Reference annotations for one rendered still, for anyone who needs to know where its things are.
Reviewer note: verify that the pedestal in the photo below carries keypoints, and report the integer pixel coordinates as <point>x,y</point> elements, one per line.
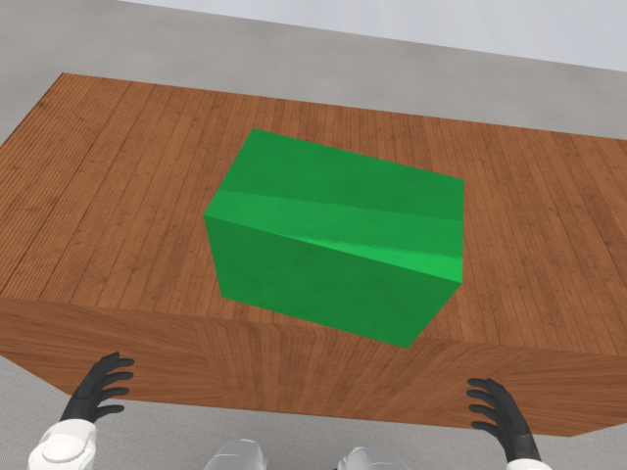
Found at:
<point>104,248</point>

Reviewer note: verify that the right robot thigh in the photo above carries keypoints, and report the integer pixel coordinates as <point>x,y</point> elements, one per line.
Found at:
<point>372,459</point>

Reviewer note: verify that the robot left hand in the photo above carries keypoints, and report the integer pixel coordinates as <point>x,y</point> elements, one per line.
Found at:
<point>89,394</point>

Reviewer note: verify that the robot right hand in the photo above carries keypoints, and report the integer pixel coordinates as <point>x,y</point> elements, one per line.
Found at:
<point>512,431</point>

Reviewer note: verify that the robot left forearm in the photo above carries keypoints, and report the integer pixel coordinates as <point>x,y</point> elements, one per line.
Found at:
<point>67,445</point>

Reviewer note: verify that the robot thigh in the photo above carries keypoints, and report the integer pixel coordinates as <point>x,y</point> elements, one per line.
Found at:
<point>238,455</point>
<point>372,459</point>

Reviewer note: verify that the carton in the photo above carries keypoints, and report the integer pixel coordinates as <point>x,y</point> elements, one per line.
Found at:
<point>344,240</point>

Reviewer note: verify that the left robot thigh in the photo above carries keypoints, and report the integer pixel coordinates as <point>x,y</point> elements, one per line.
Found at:
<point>238,455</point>

